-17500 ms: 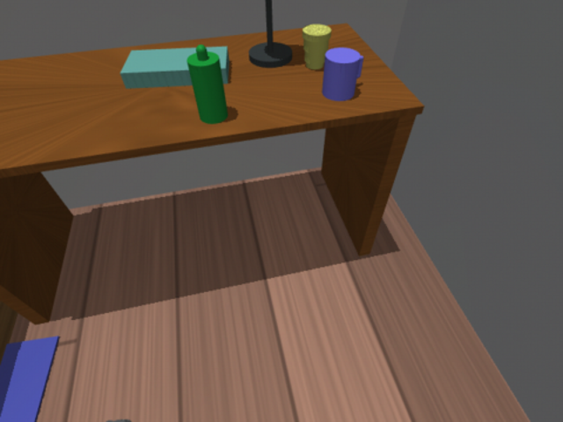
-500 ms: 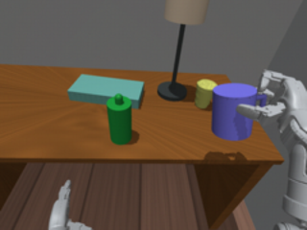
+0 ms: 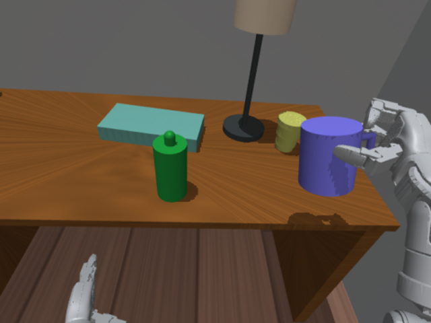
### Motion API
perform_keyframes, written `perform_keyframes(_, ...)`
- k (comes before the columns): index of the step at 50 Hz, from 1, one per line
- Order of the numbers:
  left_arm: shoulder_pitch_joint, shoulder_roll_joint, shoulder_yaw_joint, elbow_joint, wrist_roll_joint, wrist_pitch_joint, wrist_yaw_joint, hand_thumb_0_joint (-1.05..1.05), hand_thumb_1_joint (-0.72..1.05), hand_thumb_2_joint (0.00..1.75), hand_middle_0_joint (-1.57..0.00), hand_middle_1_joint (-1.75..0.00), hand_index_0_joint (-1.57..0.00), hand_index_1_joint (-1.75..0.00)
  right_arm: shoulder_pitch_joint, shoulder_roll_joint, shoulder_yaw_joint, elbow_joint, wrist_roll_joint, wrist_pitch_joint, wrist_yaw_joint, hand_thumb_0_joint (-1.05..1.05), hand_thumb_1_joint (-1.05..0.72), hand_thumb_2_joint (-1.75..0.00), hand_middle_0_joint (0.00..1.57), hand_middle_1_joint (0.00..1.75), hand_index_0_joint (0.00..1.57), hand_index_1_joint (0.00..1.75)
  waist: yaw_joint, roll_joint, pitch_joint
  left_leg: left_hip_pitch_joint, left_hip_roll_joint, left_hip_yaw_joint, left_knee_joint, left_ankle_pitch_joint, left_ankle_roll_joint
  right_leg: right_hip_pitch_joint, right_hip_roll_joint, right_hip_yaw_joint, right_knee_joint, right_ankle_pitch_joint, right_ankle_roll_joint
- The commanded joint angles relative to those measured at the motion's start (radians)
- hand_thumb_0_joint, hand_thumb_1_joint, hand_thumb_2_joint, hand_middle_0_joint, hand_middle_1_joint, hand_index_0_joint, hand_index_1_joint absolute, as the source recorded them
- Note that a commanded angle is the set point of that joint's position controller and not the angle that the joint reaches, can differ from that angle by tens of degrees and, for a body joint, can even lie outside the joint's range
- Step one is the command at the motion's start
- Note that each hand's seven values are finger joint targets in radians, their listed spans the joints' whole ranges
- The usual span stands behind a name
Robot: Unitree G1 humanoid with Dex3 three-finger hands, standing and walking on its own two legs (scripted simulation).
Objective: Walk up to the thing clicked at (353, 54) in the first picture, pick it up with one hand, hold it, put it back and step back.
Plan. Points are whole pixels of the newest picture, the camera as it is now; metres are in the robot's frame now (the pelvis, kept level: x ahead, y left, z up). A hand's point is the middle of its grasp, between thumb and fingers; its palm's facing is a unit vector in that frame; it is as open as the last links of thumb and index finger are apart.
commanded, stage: hold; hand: right
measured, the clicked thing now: (337, 153) +0.33 -0.17 +0.22
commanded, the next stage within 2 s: crouch in 0.82 s
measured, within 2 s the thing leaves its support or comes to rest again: neither
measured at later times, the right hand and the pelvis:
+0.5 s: hand (360, 128) +0.33 -0.18 +0.27, palm faces +0.14 +0.99 -0.03, open 7.7 cm; pelvis +0.00 +0.00 +0.00, yaw +0 degrees
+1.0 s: hand (359, 126) +0.34 -0.18 +0.27, palm faces +0.14 +0.99 -0.03, open 7.7 cm; pelvis +0.00 +0.00 +0.00, yaw +0 degrees
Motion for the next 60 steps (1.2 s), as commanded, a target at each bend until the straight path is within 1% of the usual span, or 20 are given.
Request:
perform_keyframes(1, -0.159, 0.124, 0.043, -0.175, -0.006, -0.067, 0.012, 0.00, -0.55, 0.06, -0.05, -0.05, -0.05, -0.05, -0.530, -0.237, -0.084, -0.292, 0.022, -0.114, -0.007, 0.00, -0.01, -1.31, 1.23, 1.44, 1.30, 1.44, 0.002, 0.039, -0.190, 0.036, -0.033, 0.033, -0.109, 0.049, 0.003, 0.037, 0.044, -0.024, -0.088, 0.069, -0.039)
perform_keyframes(9, -0.181, 0.131, 0.044, -0.182, -0.002, -0.074, 0.019, 0.00, -0.55, 0.05, -0.05, -0.05, -0.05, -0.05, -0.570, -0.224, -0.063, -0.283, 0.018, -0.117, -0.011, 0.00, -0.03, -1.31, 1.22, 1.43, 1.29, 1.43, 0.011, 0.039, -0.220, 0.045, -0.027, 0.033, -0.107, 0.073, 0.001, 0.045, 0.048, -0.021, -0.079, 0.090, -0.037)
perform_keyframes(10, -0.158, 0.115, 0.030, -0.154, -0.002, -0.072, 0.018, 0.00, -0.55, 0.05, -0.05, -0.05, -0.05, -0.05, -0.581, -0.266, -0.103, -0.292, 0.019, -0.118, -0.017, 0.00, -0.04, -1.31, 1.22, 1.43, 1.29, 1.43, -0.005, 0.039, -0.202, 0.044, -0.028, 0.034, -0.107, 0.061, 0.000, 0.029, 0.049, -0.022, -0.076, 0.082, -0.038)
perform_keyframes(13, -0.174, 0.111, 0.022, -0.176, -0.002, -0.075, 0.018, 0.00, -0.55, 0.06, -0.05, -0.05, -0.05, -0.05, -0.564, -0.210, -0.055, -0.239, 0.018, -0.108, -0.011, 0.00, -0.03, -1.30, 1.22, 1.42, 1.28, 1.42, 0.010, 0.047, -0.210, 0.038, -0.031, 0.036, -0.105, 0.074, 0.002, 0.041, 0.045, -0.019, -0.080, 0.092, -0.037)
perform_keyframes(14, -0.155, 0.123, 0.039, -0.153, -0.002, -0.072, 0.019, 0.00, -0.56, 0.06, -0.05, -0.05, -0.05, -0.05, -0.575, -0.257, -0.097, -0.242, 0.019, -0.112, -0.015, 0.00, -0.01, -1.31, 1.22, 1.43, 1.28, 1.43, 0.000, 0.036, -0.203, 0.042, -0.033, 0.039, -0.105, 0.068, 0.003, 0.032, 0.044, -0.018, -0.082, 0.090, -0.034)
perform_keyframes(17, -0.167, 0.105, 0.022, -0.160, -0.003, -0.065, 0.013, 0.00, -0.55, 0.05, -0.05, -0.05, -0.05, -0.05, -0.544, -0.223, -0.072, -0.226, 0.015, -0.103, -0.009, 0.00, -0.03, -1.31, 1.23, 1.43, 1.29, 1.43, -0.004, 0.027, -0.207, 0.047, -0.028, 0.037, -0.108, 0.058, 0.004, 0.023, 0.047, -0.021, -0.085, 0.082, -0.035)
perform_keyframes(19, -0.177, 0.137, 0.049, -0.184, -0.004, -0.070, 0.014, 0.00, -0.56, 0.06, -0.05, -0.05, -0.05, -0.05, -0.559, -0.251, -0.095, -0.251, 0.017, -0.104, -0.014, 0.00, -0.03, -1.31, 1.24, 1.44, 1.30, 1.44, -0.003, 0.048, -0.225, 0.051, -0.031, 0.037, -0.104, 0.066, 0.003, 0.034, 0.044, -0.021, -0.081, 0.091, -0.036)
perform_keyframes(21, -0.159, 0.097, 0.008, -0.159, -0.006, -0.058, 0.008, 0.00, -0.55, 0.05, -0.05, -0.05, -0.05, -0.05, -0.546, -0.257, -0.108, -0.235, 0.021, -0.101, -0.013, 0.00, -0.03, -1.31, 1.24, 1.44, 1.30, 1.44, -0.022, 0.032, -0.193, 0.052, -0.031, 0.038, -0.105, 0.075, 0.005, 0.020, 0.045, -0.021, -0.082, 0.103, -0.034)
perform_keyframes(23, -0.172, 0.125, 0.039, -0.183, -0.008, -0.060, 0.008, 0.00, -0.56, 0.06, -0.05, -0.05, -0.05, -0.05, -0.539, -0.247, -0.103, -0.228, 0.021, -0.100, -0.013, 0.00, -0.02, -1.32, 1.24, 1.45, 1.31, 1.45, -0.013, 0.049, -0.200, 0.050, -0.035, 0.038, -0.106, 0.058, 0.005, 0.021, 0.040, -0.020, -0.088, 0.091, -0.033)
perform_keyframes(31, -0.162, 0.125, 0.033, -0.199, -0.005, -0.059, 0.016, 0.00, -0.56, 0.06, -0.05, -0.05, -0.05, -0.05, -0.557, -0.233, -0.082, -0.282, 0.018, -0.103, -0.009, 0.00, 0.00, -1.32, 1.24, 1.45, 1.30, 1.45, -0.008, 0.048, -0.260, 0.070, -0.030, 0.034, -0.090, 0.166, 0.004, 0.074, 0.042, -0.023, -0.065, 0.192, -0.034)
perform_keyframes(34, -0.145, 0.100, 0.012, -0.148, -0.005, -0.052, 0.016, 0.00, -0.56, 0.06, -0.05, -0.05, -0.05, -0.05, -0.538, -0.211, -0.063, -0.237, 0.015, -0.097, -0.010, 0.00, -0.02, -1.30, 1.22, 1.42, 1.29, 1.42, -0.006, 0.047, -0.203, 0.055, -0.029, 0.033, -0.102, 0.122, 0.003, 0.050, 0.045, -0.023, -0.077, 0.145, -0.035)
perform_keyframes(36, -0.161, 0.139, 0.056, -0.160, -0.003, -0.058, 0.022, 0.00, -0.56, 0.06, -0.05, -0.05, -0.05, -0.05, -0.573, -0.255, -0.101, -0.272, 0.018, -0.102, -0.017, 0.00, -0.02, -1.30, 1.22, 1.43, 1.29, 1.43, -0.002, 0.040, -0.228, 0.063, -0.027, 0.032, -0.102, 0.117, 0.000, 0.052, 0.048, -0.026, -0.071, 0.139, -0.036)
perform_keyframes(40, -0.135, 0.111, 0.031, -0.141, -0.004, -0.056, 0.016, 0.00, -0.55, 0.06, -0.05, -0.05, -0.05, -0.05, -0.577, -0.240, -0.083, -0.271, 0.019, -0.099, -0.020, 0.00, -0.03, -1.31, 1.23, 1.43, 1.29, 1.43, 0.003, 0.015, -0.193, 0.041, -0.033, 0.036, -0.099, 0.102, 0.006, 0.045, 0.041, -0.020, -0.081, 0.124, -0.032)
perform_keyframes(44, -0.156, 0.120, 0.032, -0.156, -0.005, -0.055, 0.013, 0.00, -0.55, 0.05, -0.05, -0.05, -0.05, -0.05, -0.599, -0.264, -0.097, -0.242, 0.017, -0.093, -0.020, 0.00, -0.03, -1.31, 1.23, 1.43, 1.29, 1.43, 0.000, 0.034, -0.196, 0.040, -0.031, 0.034, -0.109, 0.076, 0.003, 0.035, 0.045, -0.023, -0.085, 0.095, -0.037)
perform_keyframes(49, -0.158, 0.089, -0.009, -0.177, -0.007, -0.056, 0.008, 0.00, -0.54, 0.05, -0.04, -0.04, -0.05, -0.04, -0.576, -0.206, -0.057, -0.143, 0.013, -0.083, -0.010, 0.00, -0.02, -1.33, 1.27, 1.46, 1.34, 1.47, 0.001, 0.077, -0.203, 0.050, -0.031, 0.036, -0.108, 0.101, -0.001, 0.037, 0.044, -0.023, -0.080, 0.120, -0.038)
perform_keyframes(50, -0.166, 0.099, 0.006, -0.154, -0.005, -0.051, 0.011, 0.00, -0.54, 0.04, -0.04, -0.04, -0.05, -0.04, -0.585, -0.241, -0.080, -0.145, 0.010, -0.084, -0.014, 0.00, -0.02, -1.32, 1.27, 1.47, 1.34, 1.47, -0.008, 0.063, -0.185, 0.045, -0.026, 0.033, -0.114, 0.075, -0.002, 0.023, 0.047, -0.026, -0.082, 0.095, -0.039)
perform_keyframes(53, -0.173, 0.118, 0.016, -0.173, 0.000, -0.056, 0.014, 0.00, -0.54, 0.05, -0.04, -0.04, -0.05, -0.04, -0.605, -0.210, -0.046, -0.054, -0.006, -0.092, -0.022, 0.00, 0.00, -1.34, 1.28, 1.48, 1.35, 1.48, 0.020, 0.089, -0.178, 0.023, -0.029, 0.033, -0.120, 0.038, -0.003, 0.024, 0.045, -0.023, -0.092, 0.054, -0.043)
perform_keyframes(56, -0.163, 0.144, 0.037, -0.182, 0.006, -0.068, 0.022, 0.00, -0.54, 0.05, -0.04, -0.04, -0.05, -0.04, -0.673, -0.267, -0.081, -0.021, -0.018, -0.139, -0.035, 0.00, 0.02, -1.31, 1.26, 1.45, 1.32, 1.45, 0.018, 0.099, -0.173, 0.022, -0.022, 0.027, -0.125, 0.011, -0.010, 0.003, 0.047, -0.026, -0.087, 0.024, -0.048)
perform_keyframes(58, -0.135, 0.094, -0.004, -0.154, 0.007, -0.073, 0.020, 0.00, -0.54, 0.04, -0.04, -0.04, -0.05, -0.04, -0.691, -0.259, -0.067, 0.069, -0.034, -0.173, -0.037, 0.00, 0.02, -1.30, 1.26, 1.45, 1.32, 1.45, 0.027, 0.082, -0.172, 0.005, -0.022, 0.023, -0.116, 0.015, -0.006, 0.003, 0.043, -0.025, -0.085, 0.021, -0.045)
perform_keyframes(60, -0.113, 0.118, 0.027, -0.166, 0.008, -0.083, 0.027, 0.00, -0.55, 0.05, -0.04, -0.04, -0.05, -0.04, -0.705, -0.260, -0.070, 0.130, -0.039, -0.220, -0.041, 0.00, 0.02, -1.31, 1.26, 1.45, 1.33, 1.45, 0.035, 0.085, -0.207, 0.009, -0.023, 0.023, -0.101, 0.057, -0.005, 0.015, 0.038, -0.024, -0.075, 0.056, -0.043)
